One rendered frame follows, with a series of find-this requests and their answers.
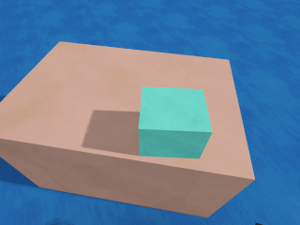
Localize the carton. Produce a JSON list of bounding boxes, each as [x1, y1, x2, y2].
[[138, 86, 213, 159]]

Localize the pedestal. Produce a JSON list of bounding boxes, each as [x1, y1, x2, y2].
[[0, 41, 255, 218]]

